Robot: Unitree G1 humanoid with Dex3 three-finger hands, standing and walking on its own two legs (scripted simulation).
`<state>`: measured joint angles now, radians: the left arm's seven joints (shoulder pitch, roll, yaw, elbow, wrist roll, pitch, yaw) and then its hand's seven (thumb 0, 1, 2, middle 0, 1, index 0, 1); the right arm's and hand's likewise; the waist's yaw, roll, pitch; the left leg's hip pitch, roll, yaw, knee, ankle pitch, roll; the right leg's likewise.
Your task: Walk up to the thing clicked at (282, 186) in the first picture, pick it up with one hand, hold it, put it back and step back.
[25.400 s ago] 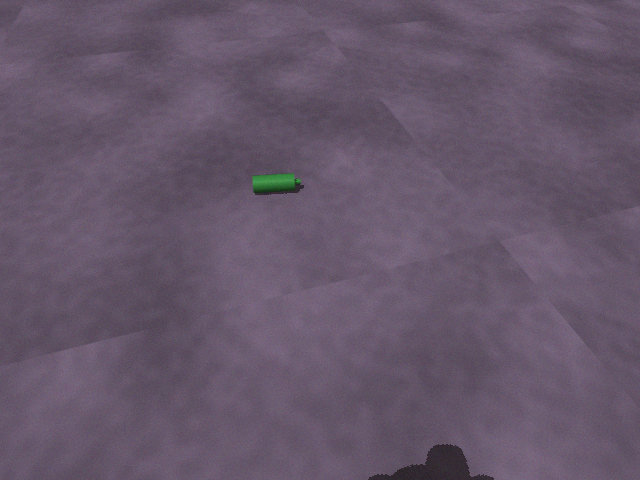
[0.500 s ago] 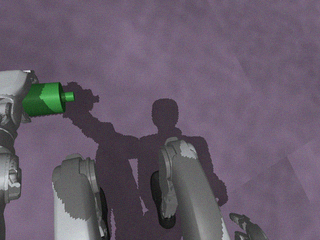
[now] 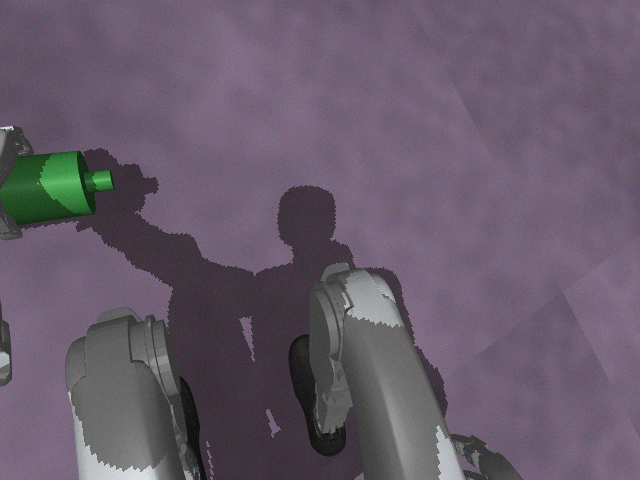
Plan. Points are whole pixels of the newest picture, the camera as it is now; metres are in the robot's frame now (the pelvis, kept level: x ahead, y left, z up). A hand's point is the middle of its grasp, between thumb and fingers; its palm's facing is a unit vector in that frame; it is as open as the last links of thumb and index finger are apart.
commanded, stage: lower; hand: left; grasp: from above
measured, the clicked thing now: (11, 192) +0.48 +0.29 -0.20
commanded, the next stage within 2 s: rest in 0.34 s
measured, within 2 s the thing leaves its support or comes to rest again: rests again in 1.26 s
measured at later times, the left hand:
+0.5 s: hand (14, 201) +0.48 +0.29 -0.23, palm faces -0.47 -0.07 -0.88, open 10.8 cm
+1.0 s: hand (23, 207) +0.48 +0.30 -0.26, palm faces -0.47 -0.10 -0.87, open 10.8 cm
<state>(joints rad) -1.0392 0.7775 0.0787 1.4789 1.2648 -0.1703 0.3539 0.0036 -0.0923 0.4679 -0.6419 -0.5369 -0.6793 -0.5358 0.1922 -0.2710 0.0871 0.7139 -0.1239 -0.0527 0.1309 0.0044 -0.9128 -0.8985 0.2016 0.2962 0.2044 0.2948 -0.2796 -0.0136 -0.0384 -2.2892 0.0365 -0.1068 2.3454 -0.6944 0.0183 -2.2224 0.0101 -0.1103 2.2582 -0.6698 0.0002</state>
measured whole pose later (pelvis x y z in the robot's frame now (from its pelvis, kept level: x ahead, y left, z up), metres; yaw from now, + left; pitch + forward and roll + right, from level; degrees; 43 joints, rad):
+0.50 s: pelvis +0.00 +0.00 -0.03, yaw -2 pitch +34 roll -10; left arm -1.06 0.86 0.11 1.56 1.30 -0.20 0.42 0.00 -0.09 0.46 -0.65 -0.53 -0.68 -0.53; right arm 0.16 -0.28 0.15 0.69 -0.16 -0.08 0.15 0.00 -0.91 -0.90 0.20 0.30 0.20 0.30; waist -0.31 -0.05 0.03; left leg -2.36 0.04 -0.14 2.46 -0.70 0.02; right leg -2.28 0.02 -0.14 2.34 -0.67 0.01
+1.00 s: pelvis +0.00 +0.00 -0.04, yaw -4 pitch +32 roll -12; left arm -1.06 0.94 0.16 1.62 1.32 -0.21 0.47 0.00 -0.09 0.48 -0.64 -0.53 -0.68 -0.53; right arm 0.15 -0.32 0.19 0.66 -0.19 -0.12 0.18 0.00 -0.90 -0.89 0.20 0.30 0.20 0.30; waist -0.35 -0.09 0.09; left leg -2.37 0.03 -0.18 2.51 -0.72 0.02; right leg -2.28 0.02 -0.17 2.37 -0.67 0.01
